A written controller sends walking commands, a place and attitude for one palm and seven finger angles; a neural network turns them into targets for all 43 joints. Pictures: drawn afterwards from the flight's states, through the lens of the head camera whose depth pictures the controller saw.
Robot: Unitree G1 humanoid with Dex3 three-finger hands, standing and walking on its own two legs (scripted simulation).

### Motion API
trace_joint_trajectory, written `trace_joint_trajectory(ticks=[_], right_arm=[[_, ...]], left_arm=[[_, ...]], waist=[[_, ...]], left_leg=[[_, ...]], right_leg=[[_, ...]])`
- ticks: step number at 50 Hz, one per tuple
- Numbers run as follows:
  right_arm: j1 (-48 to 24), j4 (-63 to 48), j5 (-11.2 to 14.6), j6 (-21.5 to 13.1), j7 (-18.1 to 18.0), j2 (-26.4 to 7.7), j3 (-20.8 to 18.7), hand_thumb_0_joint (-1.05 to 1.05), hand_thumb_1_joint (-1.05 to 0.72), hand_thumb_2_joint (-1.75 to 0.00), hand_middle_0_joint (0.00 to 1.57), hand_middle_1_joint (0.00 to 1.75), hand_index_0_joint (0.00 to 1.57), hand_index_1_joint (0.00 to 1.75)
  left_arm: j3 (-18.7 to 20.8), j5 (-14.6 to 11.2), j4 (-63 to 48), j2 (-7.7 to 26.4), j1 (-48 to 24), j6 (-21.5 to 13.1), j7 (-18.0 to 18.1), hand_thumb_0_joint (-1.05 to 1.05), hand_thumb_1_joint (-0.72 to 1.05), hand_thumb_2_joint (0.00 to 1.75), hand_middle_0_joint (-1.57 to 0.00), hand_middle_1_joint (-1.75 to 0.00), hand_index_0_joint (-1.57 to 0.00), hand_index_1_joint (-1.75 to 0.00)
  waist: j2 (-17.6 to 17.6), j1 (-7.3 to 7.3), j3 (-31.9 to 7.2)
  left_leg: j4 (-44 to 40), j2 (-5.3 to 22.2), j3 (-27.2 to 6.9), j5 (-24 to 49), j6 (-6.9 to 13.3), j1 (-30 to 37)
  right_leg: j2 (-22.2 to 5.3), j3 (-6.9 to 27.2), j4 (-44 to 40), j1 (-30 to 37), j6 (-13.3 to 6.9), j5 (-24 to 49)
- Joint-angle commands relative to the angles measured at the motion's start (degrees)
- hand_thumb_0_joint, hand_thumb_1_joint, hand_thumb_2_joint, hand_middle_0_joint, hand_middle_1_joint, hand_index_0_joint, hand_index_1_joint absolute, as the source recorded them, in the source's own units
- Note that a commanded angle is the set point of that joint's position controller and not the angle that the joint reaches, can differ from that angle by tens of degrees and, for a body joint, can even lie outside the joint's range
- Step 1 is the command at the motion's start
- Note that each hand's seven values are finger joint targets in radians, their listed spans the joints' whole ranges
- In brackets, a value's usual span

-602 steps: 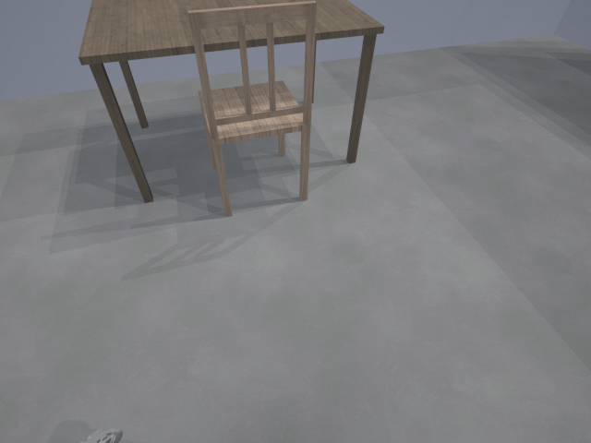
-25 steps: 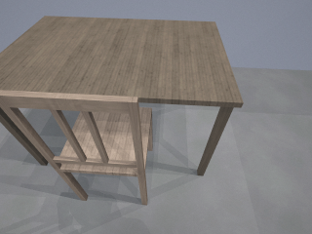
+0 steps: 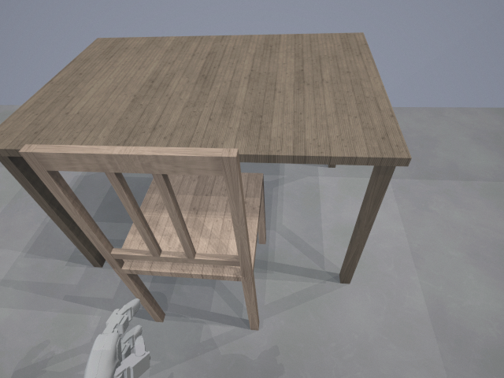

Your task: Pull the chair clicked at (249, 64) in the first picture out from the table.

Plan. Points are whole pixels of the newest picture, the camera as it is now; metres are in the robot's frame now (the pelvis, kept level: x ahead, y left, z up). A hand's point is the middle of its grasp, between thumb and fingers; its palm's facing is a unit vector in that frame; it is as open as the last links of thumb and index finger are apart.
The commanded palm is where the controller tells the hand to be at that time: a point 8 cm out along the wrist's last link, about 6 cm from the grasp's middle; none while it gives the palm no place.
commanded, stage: raise the hand toward the chair's back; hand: left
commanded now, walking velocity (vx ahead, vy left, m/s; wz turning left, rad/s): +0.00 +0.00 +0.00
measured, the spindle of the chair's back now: (137, 217) +0.48 +0.30 -0.08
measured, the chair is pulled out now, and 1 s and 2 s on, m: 0.00 0.00 0.00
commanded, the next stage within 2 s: aim the fingers beside a spindle in 1.92 s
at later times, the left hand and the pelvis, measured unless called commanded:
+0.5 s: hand (155, 366) +0.16 +0.16 -0.03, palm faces -0.11 -0.99 -0.08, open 11.5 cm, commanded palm +0.14 +0.23 -0.05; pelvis -0.06 +0.00 -0.10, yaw +1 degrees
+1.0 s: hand (143, 349) +0.18 +0.19 -0.04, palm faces -0.10 -0.99 -0.03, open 15.7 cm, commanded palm +0.17 +0.26 -0.04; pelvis -0.04 +0.02 -0.08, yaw +0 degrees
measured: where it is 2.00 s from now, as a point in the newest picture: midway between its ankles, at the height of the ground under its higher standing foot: outside the picture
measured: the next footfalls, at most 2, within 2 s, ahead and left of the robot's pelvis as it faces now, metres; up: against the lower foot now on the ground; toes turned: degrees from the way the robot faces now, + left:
none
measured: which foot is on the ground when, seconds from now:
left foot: down 0.00-1.00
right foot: down 0.00-1.00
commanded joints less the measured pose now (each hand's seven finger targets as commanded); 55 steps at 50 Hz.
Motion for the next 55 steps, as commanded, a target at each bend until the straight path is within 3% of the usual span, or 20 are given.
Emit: trace_joint_trajectory(ticks=[1,2,4,6,8,11,13,16,18,21,24,28,30,33,36,39,42,46,50,55], right_arm=[[-7.84,-14.60,-1.22,-6.51,0.72,-7.40,-3.24,0.00,-0.90,-0.90,0.20,0.30,0.20,0.30],[-9.44,-16.62,-1.43,-6.78,1.55,-7.25,-3.57,0.00,-0.90,-0.90,0.20,0.30,0.20,0.30],[-11.21,-20.67,-1.59,-5.56,3.97,-7.67,-4.42,0.00,-0.90,-0.90,0.20,0.30,0.20,0.30],[-12.68,-23.73,-1.95,-3.86,5.38,-7.80,-5.22,0.00,-0.90,-0.90,0.20,0.30,0.20,0.30],[-13.66,-25.76,-1.60,-0.39,5.84,-6.77,-5.42,0.00,-0.90,-0.90,0.20,0.30,0.20,0.30],[-16.43,-31.70,-0.94,1.80,5.21,-5.71,-4.52,0.00,-0.90,-0.90,0.20,0.30,0.20,0.30],[-14.40,-31.77,-1.27,1.20,4.54,-5.18,-4.70,0.00,-0.90,-0.90,0.20,0.30,0.20,0.30],[-11.31,-30.50,-1.91,-0.32,3.42,-4.34,-3.67,0.00,-0.90,-0.90,0.20,0.30,0.20,0.30],[-11.06,-28.66,-1.83,-1.58,2.77,-5.30,-2.52,0.00,-0.90,-0.90,0.20,0.30,0.20,0.30],[-10.36,-26.92,-0.83,-2.99,1.42,-6.62,-1.77,0.00,-0.90,-0.90,0.20,0.30,0.20,0.30],[-10.33,-27.87,0.70,-2.02,0.58,-7.24,-1.35,0.00,-0.90,-0.90,0.20,0.30,0.20,0.30],[-13.55,-31.25,0.88,-0.13,0.28,-5.74,-1.45,0.00,-0.90,-0.90,0.20,0.30,0.20,0.30],[-13.12,-31.47,0.41,0.00,0.67,-3.71,-1.45,0.00,-0.90,-0.90,0.20,0.30,0.20,0.30],[-12.38,-29.16,-0.59,-0.77,1.32,-2.65,-1.54,0.00,-0.90,-0.90,0.20,0.30,0.20,0.30],[-10.57,-27.13,-1.49,-1.60,2.03,-3.88,-1.91,0.00,-0.90,-0.90,0.20,0.30,0.20,0.30],[-9.63,-27.14,-0.95,-2.28,1.94,-6.01,-2.15,0.00,-0.90,-0.90,0.20,0.30,0.20,0.30],[-8.44,-28.30,0.00,-3.40,1.09,-7.04,-2.62,0.00,-0.90,-0.90,0.20,0.30,0.20,0.30],[-8.30,-28.56,0.05,-3.17,0.60,-6.54,-2.82,0.00,-0.90,-0.90,0.20,0.30,0.20,0.30],[-8.49,-27.04,-0.52,-2.43,1.13,-5.34,-2.87,0.00,-0.90,-0.90,0.20,0.30,0.20,0.30],[-8.68,-27.47,-0.30,-1.38,1.49,-6.58,-2.36,0.00,-0.90,-0.90,0.20,0.30,0.20,0.30]], left_arm=[[-3.00,-1.72,-1.15,-6.62,-4.49,-14.14,-7.10,0.00,0.67,0.80,-0.18,-0.26,-0.18,-0.26],[-1.26,-2.99,-0.70,-6.36,1.61,-17.94,-10.06,0.00,0.64,0.79,-0.17,-0.26,-0.17,-0.26],[6.18,-5.13,-0.59,-1.61,13.56,-24.21,-16.86,0.00,0.60,0.77,-0.17,-0.25,-0.17,-0.25],[11.77,-4.07,-1.97,3.96,11.69,-29.78,-21.92,0.00,0.55,0.75,-0.16,-0.25,-0.16,-0.25],[14.58,-1.38,-1.44,7.49,11.07,-28.81,-21.36,0.00,0.50,0.73,-0.16,-0.24,-0.16,-0.24],[9.61,-2.03,-14.65,4.33,-2.45,-27.95,-18.62,0.00,0.43,0.70,-0.15,-0.23,-0.15,-0.23],[10.31,-2.70,-25.24,6.05,-13.36,-31.27,-16.22,0.00,0.39,0.68,-0.15,-0.22,-0.15,-0.22],[7.33,-3.26,-36.93,5.38,-14.38,-36.76,-15.88,0.00,0.32,0.65,-0.14,-0.21,-0.14,-0.21],[2.32,-3.59,-36.52,3.20,-16.61,-37.15,-18.68,0.00,0.27,0.63,-0.14,-0.20,-0.14,-0.20],[-0.64,-4.04,-27.25,3.32,-15.71,-32.84,-23.96,0.00,0.20,0.60,-0.13,-0.19,-0.13,-0.19],[3.38,-3.99,-16.25,7.18,-11.24,-22.07,-27.81,0.00,0.13,0.57,-0.12,-0.18,-0.12,-0.18],[15.18,-7.03,-20.58,12.19,-5.30,-11.08,-24.85,0.00,0.04,0.53,-0.11,-0.16,-0.11,-0.16],[16.78,-8.98,-28.33,9.94,-4.84,-11.63,-20.53,0.00,-0.01,0.51,-0.11,-0.16,-0.11,-0.16],[15.85,-7.42,-29.95,8.18,-4.47,-17.03,-15.12,0.00,-0.08,0.48,-0.10,-0.15,-0.10,-0.15],[10.36,-3.96,-26.11,6.15,-6.80,-23.21,-14.94,0.00,-0.15,0.45,-0.10,-0.14,-0.10,-0.14],[6.58,-3.17,-20.98,5.76,-8.21,-25.49,-19.63,0.00,-0.22,0.42,-0.09,-0.12,-0.09,-0.12],[8.73,-5.34,-23.82,8.77,-7.52,-24.72,-23.50,0.00,-0.29,0.39,-0.08,-0.11,-0.08,-0.11],[15.69,-7.71,-29.55,12.83,-6.76,-22.48,-22.15,0.00,-0.38,0.35,-0.07,-0.10,-0.07,-0.10],[15.29,-7.16,-28.33,9.81,-5.64,-22.43,-18.62,0.00,-0.48,0.31,-0.06,-0.08,-0.06,-0.08],[10.85,-5.11,-19.84,8.24,-7.89,-21.19,-22.05,0.00,-0.50,0.30,-0.06,-0.08,-0.06,-0.08]], waist=[[-25.99,-1.42,3.17],[-26.95,1.03,1.25],[-16.66,5.80,-5.56],[-7.29,6.30,-11.43],[-3.05,7.80,-11.38],[-2.93,5.04,-10.29],[-0.43,2.70,-14.63],[6.21,0.16,-21.77],[2.74,-3.03,-20.40],[-2.63,-5.21,-13.92],[-5.75,-2.60,-12.54],[-5.42,5.13,-23.74],[-2.78,5.98,-26.22],[-3.45,5.02,-21.12],[-4.02,0.45,-14.88],[-4.75,-1.74,-12.07],[-1.48,-0.11,-18.76],[0.34,2.16,-24.34],[1.74,1.59,-20.23],[-1.29,-0.73,-13.63]], left_leg=[[7.62,1.30,-6.45,-0.57,-0.76,-16.10],[9.62,0.84,-5.87,-1.61,-1.25,-20.30],[12.92,-0.70,-3.75,2.37,-3.00,-22.42],[17.43,-1.29,-2.27,5.40,-3.55,-25.47],[19.59,-1.51,-1.11,3.91,-3.12,-29.85],[22.49,-1.50,-1.06,-3.20,-1.57,-33.89],[25.24,-0.13,-3.20,-4.09,-0.93,-33.48],[28.48,1.10,-5.52,0.51,-0.33,-27.67],[30.30,2.15,-7.14,-0.20,0.10,-28.33],[30.61,2.46,-7.91,-8.31,0.37,-35.30],[28.58,1.92,-7.22,-11.93,0.25,-39.24],[24.51,0.62,-6.45,-4.82,-0.37,-34.70],[23.46,0.70,-6.36,0.63,-0.88,-31.60],[22.89,1.62,-6.93,2.82,-1.24,-31.44],[24.72,1.87,-7.18,-2.30,-0.72,-34.31],[25.82,1.81,-7.55,-7.83,-0.39,-36.45],[24.58,1.66,-7.63,-6.69,-0.37,-32.50],[22.90,1.48,-7.59,2.21,-0.74,-27.38],[22.44,1.95,-8.20,9.93,-2.06,-24.37],[22.49,2.03,-8.31,2.66,-1.53,-28.72]], right_leg=[[-2.19,4.21,0.05,-18.97,2.90,-7.19],[-2.36,5.59,2.17,-18.15,2.69,-8.02],[-3.50,7.70,7.96,-11.24,1.15,2.62],[-4.01,8.25,15.13,-9.85,0.23,12.61],[-3.93,9.61,17.41,-12.35,-0.08,9.49],[-2.66,10.80,17.83,-20.09,0.02,-4.18],[-1.39,10.80,20.53,-24.60,0.10,-7.04],[-0.64,10.03,22.51,-26.61,0.12,-2.73],[0.08,9.29,23.13,-30.74,0.62,-4.00],[0.05,9.09,20.31,-32.20,1.53,-13.05],[-0.56,9.20,17.78,-30.21,1.86,-18.94],[-1.06,8.19,17.83,-18.22,1.64,-12.83],[-1.03,6.78,18.77,-15.31,1.43,-5.40],[-0.04,4.54,20.64,-19.63,0.86,-2.09],[-0.21,4.47,21.33,-27.36,1.28,-7.08],[-0.41,5.26,20.69,-31.78,1.31,-13.03],[-0.66,5.82,19.83,-27.91,1.23,-11.81],[-0.20,4.25,20.38,-21.64,1.16,-2.36],[0.23,2.09,21.80,-24.38,0.99,3.70],[0.35,2.16,20.72,-28.12,1.21,-0.97]])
